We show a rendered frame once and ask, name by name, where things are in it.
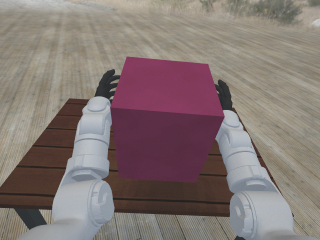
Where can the carton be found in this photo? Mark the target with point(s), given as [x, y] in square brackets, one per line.
[165, 117]

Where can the right robot forearm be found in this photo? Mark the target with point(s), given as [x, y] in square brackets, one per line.
[244, 171]

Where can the table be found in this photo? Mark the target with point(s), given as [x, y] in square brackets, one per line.
[34, 182]

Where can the right robot upper arm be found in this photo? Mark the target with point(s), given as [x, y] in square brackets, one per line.
[262, 215]

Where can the left robot forearm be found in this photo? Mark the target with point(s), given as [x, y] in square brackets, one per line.
[89, 159]

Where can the robot right hand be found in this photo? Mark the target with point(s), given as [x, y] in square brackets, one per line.
[224, 95]

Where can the robot left hand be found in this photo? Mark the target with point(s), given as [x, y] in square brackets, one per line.
[104, 87]

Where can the left robot upper arm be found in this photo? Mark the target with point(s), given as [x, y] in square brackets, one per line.
[79, 211]

